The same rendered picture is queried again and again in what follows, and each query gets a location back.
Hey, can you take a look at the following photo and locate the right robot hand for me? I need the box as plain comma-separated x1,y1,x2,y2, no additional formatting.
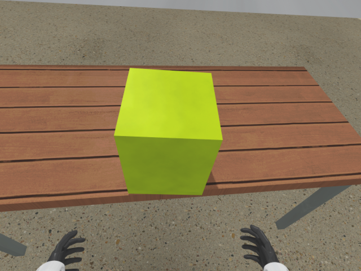
240,225,280,269

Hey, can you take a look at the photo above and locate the left robot hand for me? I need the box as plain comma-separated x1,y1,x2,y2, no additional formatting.
47,230,85,271

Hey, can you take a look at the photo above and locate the table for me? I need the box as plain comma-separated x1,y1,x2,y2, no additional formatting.
0,64,361,256

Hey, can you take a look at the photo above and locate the carton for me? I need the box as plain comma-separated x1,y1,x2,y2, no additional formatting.
114,68,223,195

